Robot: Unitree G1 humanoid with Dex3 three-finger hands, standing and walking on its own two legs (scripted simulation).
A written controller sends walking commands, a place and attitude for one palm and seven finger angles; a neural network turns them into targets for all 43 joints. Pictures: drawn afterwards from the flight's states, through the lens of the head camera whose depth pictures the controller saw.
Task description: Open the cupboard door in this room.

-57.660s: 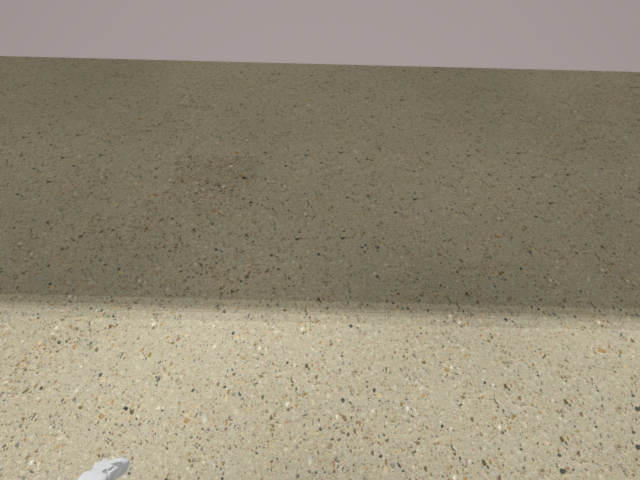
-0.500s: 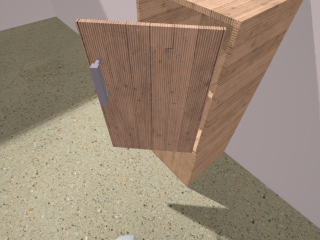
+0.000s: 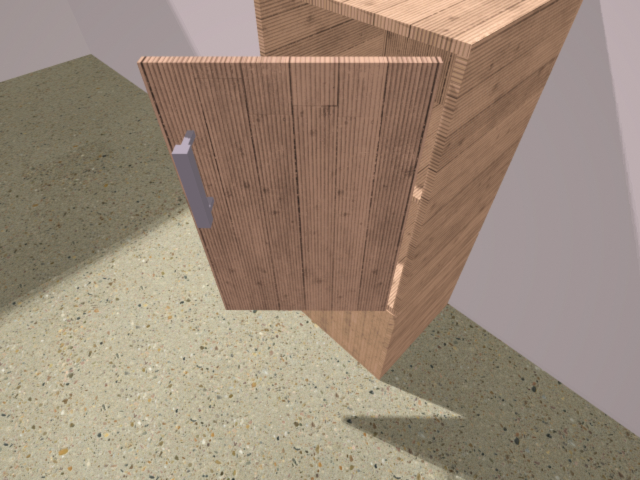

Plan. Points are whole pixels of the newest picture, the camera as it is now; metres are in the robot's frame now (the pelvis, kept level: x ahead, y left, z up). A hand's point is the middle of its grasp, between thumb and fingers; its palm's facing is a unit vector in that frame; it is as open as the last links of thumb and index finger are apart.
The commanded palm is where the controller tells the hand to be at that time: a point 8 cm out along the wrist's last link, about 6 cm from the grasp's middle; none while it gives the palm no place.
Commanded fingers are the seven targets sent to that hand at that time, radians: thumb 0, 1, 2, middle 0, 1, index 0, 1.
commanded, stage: come to a stop and stand still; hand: left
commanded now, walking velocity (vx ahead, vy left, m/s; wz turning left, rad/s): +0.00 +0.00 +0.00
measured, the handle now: (197, 181) +0.50 +0.23 +0.09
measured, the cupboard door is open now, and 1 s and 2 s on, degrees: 44 44 44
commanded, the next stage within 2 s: look again from close up in 1.04 s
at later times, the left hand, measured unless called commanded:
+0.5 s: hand out of the picture +0.03 +0.21 -0.16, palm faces -0.01 -0.98 -0.20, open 7.3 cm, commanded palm none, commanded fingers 0.00 0.90 0.90 -0.20 -0.30 -0.20 -0.30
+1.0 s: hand out of the picture +0.05 +0.22 -0.17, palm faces +0.00 -0.98 -0.19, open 7.3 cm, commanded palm none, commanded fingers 0.00 0.90 0.90 -0.20 -0.30 -0.20 -0.30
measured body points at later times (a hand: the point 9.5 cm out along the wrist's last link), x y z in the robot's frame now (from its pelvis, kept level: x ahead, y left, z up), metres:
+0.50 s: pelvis +0.01 +0.03 +0.01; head +0.03 +0.04 +0.46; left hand +0.03 +0.26 -0.15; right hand +0.01 -0.20 -0.14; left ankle +0.03 +0.12 -0.73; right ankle -0.01 -0.10 -0.73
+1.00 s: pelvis +0.03 +0.04 +0.01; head +0.04 +0.06 +0.46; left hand +0.05 +0.28 -0.15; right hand +0.08 -0.19 -0.13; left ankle +0.03 +0.12 -0.73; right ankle -0.01 -0.10 -0.73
